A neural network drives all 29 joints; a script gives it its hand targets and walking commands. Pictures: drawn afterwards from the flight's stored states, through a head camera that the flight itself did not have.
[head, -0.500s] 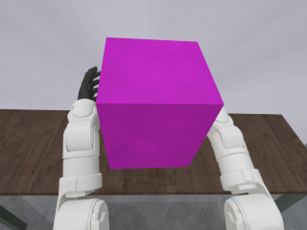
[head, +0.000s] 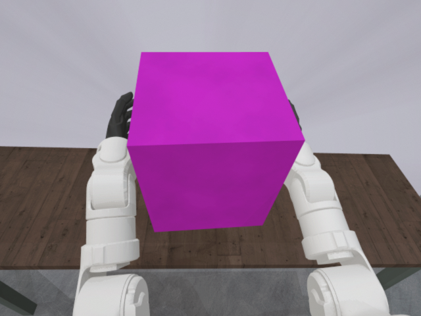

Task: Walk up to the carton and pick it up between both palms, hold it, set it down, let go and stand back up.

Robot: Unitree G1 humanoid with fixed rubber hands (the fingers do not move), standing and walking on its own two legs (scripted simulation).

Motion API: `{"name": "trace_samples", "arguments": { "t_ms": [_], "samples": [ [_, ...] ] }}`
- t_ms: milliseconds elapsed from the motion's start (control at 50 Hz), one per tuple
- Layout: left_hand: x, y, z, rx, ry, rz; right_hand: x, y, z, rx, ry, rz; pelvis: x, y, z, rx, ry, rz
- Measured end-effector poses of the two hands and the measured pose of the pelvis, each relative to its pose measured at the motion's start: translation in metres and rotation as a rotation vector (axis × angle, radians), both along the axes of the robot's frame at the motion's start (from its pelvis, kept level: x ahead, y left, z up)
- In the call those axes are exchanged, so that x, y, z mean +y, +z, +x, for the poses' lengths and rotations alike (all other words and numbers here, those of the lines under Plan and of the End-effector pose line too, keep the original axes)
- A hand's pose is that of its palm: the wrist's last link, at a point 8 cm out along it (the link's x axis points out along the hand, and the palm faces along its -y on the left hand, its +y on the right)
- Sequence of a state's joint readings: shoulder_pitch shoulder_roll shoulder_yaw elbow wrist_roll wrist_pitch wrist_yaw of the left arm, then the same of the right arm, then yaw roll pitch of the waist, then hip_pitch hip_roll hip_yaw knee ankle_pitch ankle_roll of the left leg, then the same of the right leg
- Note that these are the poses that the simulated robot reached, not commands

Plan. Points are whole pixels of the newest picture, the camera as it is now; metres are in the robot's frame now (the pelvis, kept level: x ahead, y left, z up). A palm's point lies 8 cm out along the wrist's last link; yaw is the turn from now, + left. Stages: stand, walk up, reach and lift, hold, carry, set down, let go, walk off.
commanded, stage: hold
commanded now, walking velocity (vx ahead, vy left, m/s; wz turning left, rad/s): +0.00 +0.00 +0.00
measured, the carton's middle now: (207, 147) +0.36 +0.01 +0.16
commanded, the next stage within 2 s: none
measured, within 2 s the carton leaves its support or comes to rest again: neither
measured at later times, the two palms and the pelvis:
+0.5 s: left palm (117, 143) +0.34 +0.16 +0.18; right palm (292, 145) +0.35 -0.14 +0.17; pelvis -0.01 +0.00 +0.00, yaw +0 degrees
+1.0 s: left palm (120, 140) +0.36 +0.16 +0.17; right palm (289, 141) +0.36 -0.14 +0.17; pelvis +0.00 +0.00 +0.00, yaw +0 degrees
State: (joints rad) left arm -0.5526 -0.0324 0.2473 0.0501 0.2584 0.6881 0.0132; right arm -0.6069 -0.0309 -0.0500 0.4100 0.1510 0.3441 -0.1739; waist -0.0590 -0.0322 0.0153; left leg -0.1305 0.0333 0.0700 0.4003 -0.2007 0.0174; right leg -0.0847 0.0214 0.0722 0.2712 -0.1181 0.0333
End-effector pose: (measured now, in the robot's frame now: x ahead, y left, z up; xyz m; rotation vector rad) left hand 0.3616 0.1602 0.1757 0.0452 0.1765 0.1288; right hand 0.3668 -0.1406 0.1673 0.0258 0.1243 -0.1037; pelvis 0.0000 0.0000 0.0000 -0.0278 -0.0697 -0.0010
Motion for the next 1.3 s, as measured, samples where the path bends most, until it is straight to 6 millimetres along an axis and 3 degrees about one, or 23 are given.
{"name": "trace_samples", "arguments": {
  "t_ms": [500,660,960,1300],
  "samples": [
    [-0.001,0.006,-0.02,-0.012,-0.004,0.003,-0.001,0.004,-0.019,-0.014,0.008,0.003,0.0,-0.001,-0.013,-0.023,0.001,0.001],
    [0.0,0.012,-0.015,-0.025,0.001,-0.004,0.0,0.004,-0.015,-0.026,0.009,0.003,0.0,0.0,-0.011,-0.021,0.001,0.0],
    [-0.001,-0.001,-0.003,0.0,-0.003,0.0,-0.001,-0.002,-0.004,-0.009,-0.003,0.002,0.0,0.0,-0.005,-0.012,0.0,0.0],
    [0.0,0.002,-0.01,-0.007,-0.003,-0.001,0.0,0.006,-0.009,-0.018,-0.001,0.0,0.0,0.0,-0.007,-0.015,0.001,0.0]
  ]
}}
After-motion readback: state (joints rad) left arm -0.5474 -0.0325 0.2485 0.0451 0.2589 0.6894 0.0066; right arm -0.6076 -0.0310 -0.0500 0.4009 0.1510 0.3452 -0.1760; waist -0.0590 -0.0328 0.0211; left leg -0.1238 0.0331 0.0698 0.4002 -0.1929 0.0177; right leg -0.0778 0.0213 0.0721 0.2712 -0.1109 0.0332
